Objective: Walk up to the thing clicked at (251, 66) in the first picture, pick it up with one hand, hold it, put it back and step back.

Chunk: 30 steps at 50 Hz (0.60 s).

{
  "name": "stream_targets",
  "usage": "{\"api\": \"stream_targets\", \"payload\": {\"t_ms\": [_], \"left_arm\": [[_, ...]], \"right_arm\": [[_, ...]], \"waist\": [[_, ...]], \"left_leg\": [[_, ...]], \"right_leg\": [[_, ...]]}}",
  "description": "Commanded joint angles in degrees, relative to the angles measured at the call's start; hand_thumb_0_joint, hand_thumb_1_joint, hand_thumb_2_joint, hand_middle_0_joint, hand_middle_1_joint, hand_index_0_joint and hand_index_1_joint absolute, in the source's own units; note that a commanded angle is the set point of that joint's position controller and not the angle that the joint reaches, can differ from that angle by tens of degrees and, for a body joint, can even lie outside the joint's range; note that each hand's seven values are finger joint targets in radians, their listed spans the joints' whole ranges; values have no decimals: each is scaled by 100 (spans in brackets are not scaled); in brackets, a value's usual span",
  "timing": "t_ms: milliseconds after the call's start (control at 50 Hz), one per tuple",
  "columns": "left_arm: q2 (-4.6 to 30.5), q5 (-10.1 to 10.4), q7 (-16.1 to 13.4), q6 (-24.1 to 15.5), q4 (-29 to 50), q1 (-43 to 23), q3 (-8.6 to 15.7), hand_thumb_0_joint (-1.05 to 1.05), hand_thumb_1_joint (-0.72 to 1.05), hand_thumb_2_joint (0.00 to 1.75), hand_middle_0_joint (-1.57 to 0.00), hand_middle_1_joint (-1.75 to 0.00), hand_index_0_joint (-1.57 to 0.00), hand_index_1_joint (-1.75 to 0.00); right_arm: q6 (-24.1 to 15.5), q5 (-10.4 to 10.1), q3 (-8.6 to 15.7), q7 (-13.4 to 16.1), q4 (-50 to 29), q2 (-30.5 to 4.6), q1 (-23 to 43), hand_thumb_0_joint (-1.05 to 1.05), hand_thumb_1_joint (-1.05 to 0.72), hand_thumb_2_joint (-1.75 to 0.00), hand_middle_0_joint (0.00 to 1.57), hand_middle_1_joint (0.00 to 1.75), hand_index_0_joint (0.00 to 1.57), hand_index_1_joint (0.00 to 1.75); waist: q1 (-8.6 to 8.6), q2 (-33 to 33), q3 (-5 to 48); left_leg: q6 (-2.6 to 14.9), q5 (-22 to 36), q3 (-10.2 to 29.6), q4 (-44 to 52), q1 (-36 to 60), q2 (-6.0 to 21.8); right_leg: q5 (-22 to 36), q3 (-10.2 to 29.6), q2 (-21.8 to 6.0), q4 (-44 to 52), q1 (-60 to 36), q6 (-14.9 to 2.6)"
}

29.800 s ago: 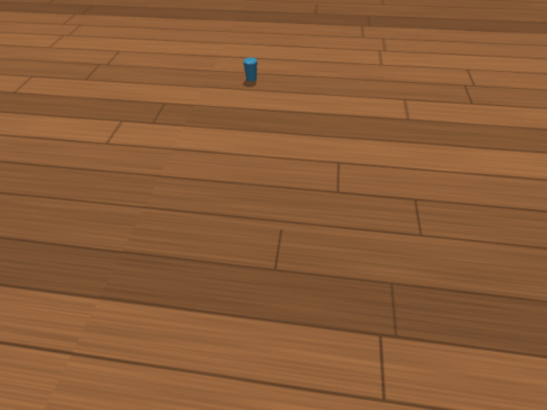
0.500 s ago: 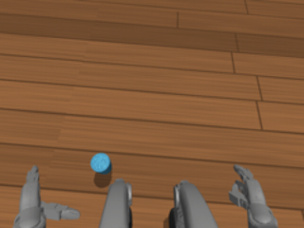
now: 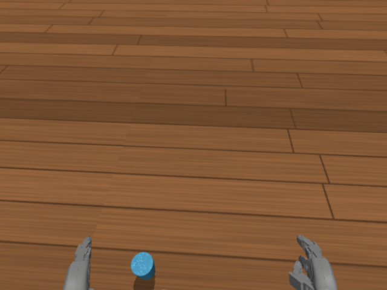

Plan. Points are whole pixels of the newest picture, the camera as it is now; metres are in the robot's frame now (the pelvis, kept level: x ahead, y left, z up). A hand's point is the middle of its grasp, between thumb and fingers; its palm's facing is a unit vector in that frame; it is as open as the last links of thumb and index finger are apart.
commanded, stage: home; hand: left
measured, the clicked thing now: (144, 267) +0.34 +0.23 -0.65
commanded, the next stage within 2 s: stand in 1.64 s
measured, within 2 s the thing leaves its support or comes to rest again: neither
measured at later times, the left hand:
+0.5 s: hand out of the picture +0.16 +0.17 -0.05, palm faces +0.10 -0.95 -0.28, open 17.6 cm
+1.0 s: hand out of the picture +0.16 +0.16 -0.05, palm faces +0.10 -0.96 -0.28, open 17.6 cm
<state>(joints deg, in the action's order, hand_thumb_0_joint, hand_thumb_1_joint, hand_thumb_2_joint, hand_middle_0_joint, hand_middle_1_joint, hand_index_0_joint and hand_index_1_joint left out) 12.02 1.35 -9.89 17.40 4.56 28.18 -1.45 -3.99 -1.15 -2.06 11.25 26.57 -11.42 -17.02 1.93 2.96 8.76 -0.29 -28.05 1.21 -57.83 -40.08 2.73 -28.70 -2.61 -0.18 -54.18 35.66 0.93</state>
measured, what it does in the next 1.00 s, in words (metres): stands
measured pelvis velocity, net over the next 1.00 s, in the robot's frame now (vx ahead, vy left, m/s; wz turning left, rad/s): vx -0.01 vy -0.02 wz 0.01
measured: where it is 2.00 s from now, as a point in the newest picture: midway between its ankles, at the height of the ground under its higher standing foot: outside the picture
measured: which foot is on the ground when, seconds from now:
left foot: down 0.00-1.00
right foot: down 0.00-1.00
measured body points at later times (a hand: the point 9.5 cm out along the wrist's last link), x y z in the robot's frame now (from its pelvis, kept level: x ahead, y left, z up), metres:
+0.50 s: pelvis -0.01 -0.01 +0.01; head +0.02 -0.01 +0.46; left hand +0.15 +0.22 -0.03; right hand +0.15 -0.25 -0.07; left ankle +0.01 +0.12 -0.68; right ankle -0.02 -0.13 -0.68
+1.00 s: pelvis -0.01 -0.02 +0.01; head +0.02 -0.02 +0.46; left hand +0.15 +0.21 -0.03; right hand +0.15 -0.26 -0.06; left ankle +0.01 +0.12 -0.68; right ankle -0.02 -0.13 -0.68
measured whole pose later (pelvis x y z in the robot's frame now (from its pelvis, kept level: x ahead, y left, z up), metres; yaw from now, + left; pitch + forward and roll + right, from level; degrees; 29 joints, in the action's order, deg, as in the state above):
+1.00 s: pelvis -0.01 -0.02 +0.01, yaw +0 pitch +8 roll -1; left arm 11.4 1.1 -7.5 14.7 -0.9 26.2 -0.7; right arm -6.6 -0.6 -1.2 10.5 28.9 -12.5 -15.5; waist 1.4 2.0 5.7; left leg -1.5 -25.3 1.6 -53.9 -36.4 2.9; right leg -27.0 -3.0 0.1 -51.9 32.7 -0.3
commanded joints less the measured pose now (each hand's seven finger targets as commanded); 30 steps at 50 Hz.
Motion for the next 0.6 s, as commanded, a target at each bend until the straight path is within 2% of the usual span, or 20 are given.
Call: {"api": "stream_targets", "payload": {"t_ms": [0, 20, 80, 140, 160, 180, 200, 340, 400, 420, 460, 480, 500, 520, 540, 580], "left_arm": [[556, -114, -3, -276, 727, 57, 422, 0, -55, 6, -5, -5, -5, -5], [554, -119, 10, -318, 743, -74, 412, 0, -54, 6, -5, -6, -5, -6], [559, -138, 42, -387, 1010, -159, 387, 0, -58, 4, -5, -5, -5, -5], [585, -139, 32, -406, 1148, -463, 362, 0, -60, 3, -5, -5, -5, -5], [522, -150, 39, -402, 1012, -398, 305, 0, -59, 3, -5, -5, -5, -5], [561, -150, 42, -392, 833, -350, 363, 0, -61, 1, -4, -4, -4, -4], [510, -147, 46, -395, 880, -303, 302, 0, -60, 2, -5, -4, -5, -4], [503, -126, 103, -424, 567, -201, 377, 0, -58, 4, -5, -5, -5, -5], [543, -122, 120, -437, 477, -101, 437, 0, -57, 4, -5, -5, -5, -5], [565, -115, 120, -444, 580, -180, 456, 0, -58, 4, -5, -5, -5, -5], [533, -108, 139, -464, 627, -254, 391, 0, -58, 4, -5, -5, -5, -5], [578, -101, 127, -484, 683, -344, 449, 0, -57, 4, -5, -5, -5, -5], [508, -113, 138, -479, 503, -253, 393, 0, -61, 2, -5, -5, -5, -5], [607, -109, 129, -481, 622, -297, 489, 0, -58, 3, -5, -5, -5, -5], [593, -113, 140, -495, 655, -268, 449, 0, -61, 2, -5, -5, -5, -5], [563, -103, 138, -506, 660, -318, 431, 0, -59, 3, -5, -5, -5, -5]], "right_arm": [[-372, 31, 344, 18, -880, -727, 377, 0, -90, -90, 20, 30, 20, 30], [-386, 40, 343, 5, -868, -722, 397, 0, -90, -90, 20, 30, 20, 30], [-439, 65, 356, -2, -846, -716, 345, 0, -90, -90, 20, 30, 20, 30], [-493, 68, 358, 10, -793, -729, 360, 0, -90, -90, 20, 30, 20, 30], [-510, 83, 360, 23, -757, -731, 359, 0, -90, -90, 20, 30, 20, 30], [-522, 73, 343, 14, -742, -735, 381, 0, -90, -90, 20, 30, 20, 30], [-532, 70, 324, 0, -758, -716, 419, 0, -90, -90, 20, 30, 20, 30], [-537, 61, 351, -15, -730, -767, 459, 0, -90, -90, 20, 30, 20, 30], [-531, 54, 313, -39, -746, -699, 527, 0, -90, -90, 20, 30, 20, 30], [-522, 58, 349, -38, -762, -739, 480, 0, -90, -90, 20, 30, 20, 30], [-535, 47, 333, -52, -759, -728, 519, 0, -90, -90, 20, 30, 20, 30], [-541, 50, 339, -49, -756, -726, 517, 0, -90, -90, 20, 30, 20, 30], [-553, 44, 330, -47, -755, -715, 521, 0, -90, -90, 20, 30, 20, 30], [-557, 45, 357, -32, -738, -738, 471, 0, -90, -90, 20, 30, 20, 30], [-554, 51, 361, -28, -731, -744, 446, 0, -90, -90, 20, 30, 20, 30], [-571, 53, 358, -30, -713, -738, 465, 0, -90, -90, 20, 30, 20, 30]], "waist": [[-16, -258, 215], [9, -219, 161], [-14, 118, 598], [21, 284, 533], [54, 201, 577], [34, 119, 456], [9, 133, 426], [-13, -267, 236], [-86, -250, 213], [-68, -197, 311], [-58, -43, 183], [-61, -43, 217], [-10, -143, 135], [-48, -105, 288], [-12, -105, 390], [-39, -121, 316]], "left_leg": [[46, 1491, -25, 969, 714, -166], [49, 1397, -45, 986, 699, -178], [2, 1714, -37, 1007, 1026, -170], [-26, 1551, 6, 1107, 1115, -153], [-17, 1614, -2, 1081, 1162, -156], [-11, 1508, 51, 1141, 1090, -138], [-11, 1471, 45, 1167, 1097, -148], [50, 1484, -90, 1085, 952, -197], [60, 1350, -113, 1105, 856, -225], [62, 1306, -120, 1121, 905, -225], [45, 1117, -104, 1208, 890, -221], [48, 1090, -120, 1203, 902, -221], [55, 1058, -129, 1203, 905, -216], [60, 1125, -132, 1172, 941, -221], [61, 1287, -128, 1140, 1028, -210], [57, 1270, -116, 1139, 976, -211]], "right_leg": [[1427, -179, 184, 887, -285, -116], [1367, -158, 178, 910, -274, -113], [1608, -125, 180, 803, -426, -149], [1436, -153, 195, 816, -362, -163], [1507, -140, 187, 847, -419, -154], [1387, -165, 204, 870, -387, -158], [1364, -160, 195, 886, -396, -158], [1479, -94, 154, 1094, -469, -87], [1366, -76, 134, 1147, -494, -86], [1323, -53, 128, 1140, -509, -94], [1115, -69, 136, 1151, -420, -117], [1094, -63, 139, 1173, -427, -109], [1070, -74, 144, 1182, -358, -96], [1148, -43, 131, 1167, -460, -100], [1316, -44, 135, 1133, -482, -92], [1292, -57, 136, 1120, -469, -97]]}}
